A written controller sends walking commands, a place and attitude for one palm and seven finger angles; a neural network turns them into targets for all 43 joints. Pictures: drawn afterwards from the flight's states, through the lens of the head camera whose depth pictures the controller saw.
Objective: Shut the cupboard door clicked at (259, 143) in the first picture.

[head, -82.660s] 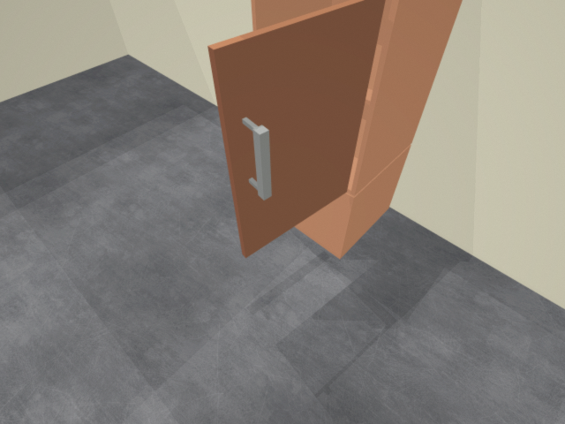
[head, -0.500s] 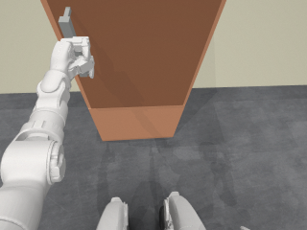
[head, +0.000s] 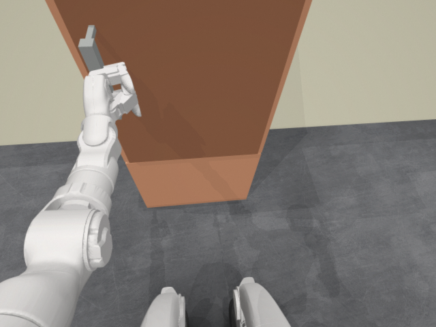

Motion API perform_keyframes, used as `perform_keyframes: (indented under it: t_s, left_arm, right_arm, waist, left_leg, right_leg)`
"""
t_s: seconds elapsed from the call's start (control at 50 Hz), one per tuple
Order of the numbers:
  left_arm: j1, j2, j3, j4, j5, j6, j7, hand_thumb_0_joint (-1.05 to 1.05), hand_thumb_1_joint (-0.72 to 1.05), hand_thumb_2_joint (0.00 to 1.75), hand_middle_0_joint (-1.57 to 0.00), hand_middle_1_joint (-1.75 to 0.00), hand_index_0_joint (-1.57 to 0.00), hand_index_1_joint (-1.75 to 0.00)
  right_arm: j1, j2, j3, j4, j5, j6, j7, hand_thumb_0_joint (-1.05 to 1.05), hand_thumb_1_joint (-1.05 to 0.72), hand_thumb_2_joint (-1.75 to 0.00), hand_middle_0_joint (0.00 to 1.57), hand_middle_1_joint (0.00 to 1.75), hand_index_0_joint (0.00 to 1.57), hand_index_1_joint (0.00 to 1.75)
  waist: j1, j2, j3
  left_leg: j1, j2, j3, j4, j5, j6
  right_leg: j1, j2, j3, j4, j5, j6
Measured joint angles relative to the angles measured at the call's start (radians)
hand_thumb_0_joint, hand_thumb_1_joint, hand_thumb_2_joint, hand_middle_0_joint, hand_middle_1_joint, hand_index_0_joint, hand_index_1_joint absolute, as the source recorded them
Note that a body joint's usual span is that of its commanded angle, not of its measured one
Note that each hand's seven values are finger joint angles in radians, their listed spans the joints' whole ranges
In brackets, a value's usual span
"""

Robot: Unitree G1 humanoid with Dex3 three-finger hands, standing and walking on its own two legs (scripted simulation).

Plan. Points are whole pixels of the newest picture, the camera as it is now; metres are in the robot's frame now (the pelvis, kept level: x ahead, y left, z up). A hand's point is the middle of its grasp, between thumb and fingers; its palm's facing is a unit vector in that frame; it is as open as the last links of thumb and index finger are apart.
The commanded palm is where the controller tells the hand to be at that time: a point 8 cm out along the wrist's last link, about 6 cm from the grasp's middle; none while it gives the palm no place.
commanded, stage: pull the fist back off the door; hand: left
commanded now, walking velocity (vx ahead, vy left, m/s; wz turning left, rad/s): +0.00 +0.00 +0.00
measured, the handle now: (105, 77) +0.58 +0.17 +0.10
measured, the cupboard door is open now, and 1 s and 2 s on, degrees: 0 0 0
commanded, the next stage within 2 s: draw the hand back to the body in 0.42 s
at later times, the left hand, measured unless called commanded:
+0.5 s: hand (133, 122) +0.45 +0.11 +0.10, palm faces +0.06 -1.00 -0.01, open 3.1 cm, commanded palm +0.42 +0.16 +0.10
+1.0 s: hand (94, 138) +0.38 +0.15 +0.16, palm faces +0.06 -1.00 -0.04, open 3.1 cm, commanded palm +0.34 +0.20 +0.17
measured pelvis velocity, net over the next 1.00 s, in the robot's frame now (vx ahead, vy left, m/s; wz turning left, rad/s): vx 0.07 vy -0.02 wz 0.01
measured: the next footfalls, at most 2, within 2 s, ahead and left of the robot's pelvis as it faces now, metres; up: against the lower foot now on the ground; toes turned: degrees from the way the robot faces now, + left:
none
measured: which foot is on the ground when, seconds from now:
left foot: down 0.00-1.00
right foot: down 0.00-1.00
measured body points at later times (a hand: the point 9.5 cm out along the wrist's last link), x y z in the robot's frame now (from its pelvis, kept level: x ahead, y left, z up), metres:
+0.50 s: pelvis +0.07 -0.01 +0.03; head +0.13 -0.03 +0.48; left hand +0.44 +0.17 +0.11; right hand +0.20 -0.26 -0.08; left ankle +0.07 +0.11 -0.66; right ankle +0.08 -0.12 -0.66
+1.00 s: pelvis +0.07 -0.02 +0.06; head +0.08 -0.05 +0.51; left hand +0.37 +0.20 +0.16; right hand +0.23 -0.26 -0.04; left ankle +0.07 +0.11 -0.66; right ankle +0.08 -0.12 -0.66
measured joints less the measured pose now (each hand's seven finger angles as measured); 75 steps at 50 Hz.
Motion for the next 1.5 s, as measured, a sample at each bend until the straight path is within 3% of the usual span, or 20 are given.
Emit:
perform_keyframes:
  t_s: [0.14,0.38,0.54,0.68,0.82,1.06,1.14,1.2,1.32,1.5]
  left_arm:
    - [0.169,-0.067,0.003,-0.163,-0.014,-0.018,-0.007,0.02,0.90,0.90,-1.31,-1.50,-1.31,-1.50]
    - [0.550,-0.164,-0.086,-0.543,-0.042,0.002,-0.022,0.02,0.90,0.90,-1.30,-1.50,-1.30,-1.50]
    - [0.634,-0.189,-0.152,-0.644,-0.053,0.038,-0.047,0.02,0.90,0.90,-1.31,-1.50,-1.30,-1.51]
    - [0.708,-0.192,-0.163,-0.755,-0.059,0.085,-0.073,0.02,0.90,0.90,-1.31,-1.50,-1.30,-1.50]
    - [0.821,-0.155,-0.126,-0.867,-0.097,0.155,-0.112,0.02,0.90,0.90,-1.31,-1.50,-1.30,-1.50]
    - [0.960,-0.115,-0.096,-1.046,-0.156,0.248,-0.189,0.02,0.90,0.90,-1.28,-1.47,-1.28,-1.48]
    - [1.026,-0.070,-0.118,-1.128,-0.053,0.298,-0.091,0.02,0.90,0.90,-1.22,-1.40,-1.22,-1.41]
    - [1.088,-0.049,-0.123,-1.196,-0.015,0.326,-0.035,0.02,0.90,0.90,-1.16,-1.34,-1.16,-1.34]
    - [1.169,-0.035,-0.105,-1.287,0.013,0.347,0.016,0.02,0.90,0.90,-1.01,-1.17,-1.01,-1.18]
    - [1.265,-0.022,-0.043,-1.410,0.024,0.354,0.034,0.02,0.90,0.90,-0.77,-0.91,-0.77,-0.92]
  right_arm:
    - [0.004,-0.001,-0.025,-0.026,0.008,0.043,0.006,0.00,-0.90,-0.90,0.21,0.30,0.21,0.30]
    - [-0.054,0.028,-0.040,-0.079,0.027,0.078,0.000,0.00,-0.91,-0.90,0.20,0.30,0.21,0.30]
    - [-0.140,0.033,-0.039,-0.086,0.033,0.074,-0.015,0.00,-0.91,-0.90,0.20,0.30,0.21,0.30]
    - [-0.168,0.044,-0.030,-0.108,0.042,0.089,-0.021,0.00,-0.91,-0.90,0.20,0.30,0.21,0.30]
    - [-0.143,0.047,-0.007,-0.116,0.059,0.097,-0.038,0.00,-0.91,-0.90,0.20,0.30,0.21,0.30]
    - [-0.142,0.017,-0.002,-0.095,0.076,0.037,-0.071,0.01,-0.91,-0.90,0.20,0.30,0.21,0.30]
    - [-0.167,0.028,-0.005,-0.085,0.068,0.044,-0.095,0.01,-0.91,-0.90,0.20,0.30,0.20,0.30]
    - [-0.180,0.034,-0.002,-0.081,0.062,0.050,-0.106,0.01,-0.91,-0.90,0.20,0.30,0.20,0.30]
    - [-0.194,0.041,0.011,-0.071,0.055,0.045,-0.112,0.01,-0.90,-0.90,0.20,0.30,0.20,0.30]
    - [-0.204,0.058,0.022,-0.056,0.040,0.019,-0.096,0.01,-0.90,-0.90,0.20,0.30,0.21,0.30]
  waist:
    - [0.027,0.001,0.001]
    - [0.098,0.004,-0.011]
    - [0.141,0.003,-0.011]
    - [0.155,0.009,-0.009]
    - [0.163,0.016,0.002]
    - [0.174,0.031,0.029]
    - [0.171,0.029,0.050]
    - [0.174,0.030,0.063]
    - [0.196,0.032,0.090]
    - [0.219,0.038,0.104]
  left_leg:
    - [0.082,0.012,0.018,-0.052,-0.019,-0.003]
    - [0.269,0.018,0.020,-0.161,-0.047,-0.014]
    - [0.314,0.007,-0.003,-0.172,-0.059,-0.022]
    - [0.367,0.008,-0.001,-0.201,-0.055,-0.026]
    - [0.467,0.009,-0.001,-0.279,-0.024,-0.030]
    - [0.573,0.007,-0.006,-0.353,0.016,-0.027]
    - [0.643,0.006,-0.001,-0.413,0.042,-0.025]
    - [0.699,0.004,0.003,-0.469,0.066,-0.019]
    - [0.789,0.000,0.004,-0.552,0.100,-0.011]
    - [0.863,-0.011,0.008,-0.623,0.124,0.000]
  right_leg:
    - [0.068,0.013,0.019,-0.042,-0.015,-0.003]
    - [0.244,0.021,0.023,-0.132,-0.051,-0.014]
    - [0.295,0.009,0.000,-0.134,-0.078,-0.020]
    - [0.342,0.010,0.003,-0.151,-0.080,-0.025]
    - [0.438,0.011,0.003,-0.220,-0.055,-0.029]
    - [0.548,0.010,-0.001,-0.298,-0.015,-0.026]
    - [0.615,0.008,0.005,-0.354,0.009,-0.023]
    - [0.670,0.008,0.010,-0.410,0.034,-0.019]
    - [0.764,0.003,0.012,-0.500,0.072,-0.010]
    - [0.839,-0.008,0.016,-0.572,0.097,0.001]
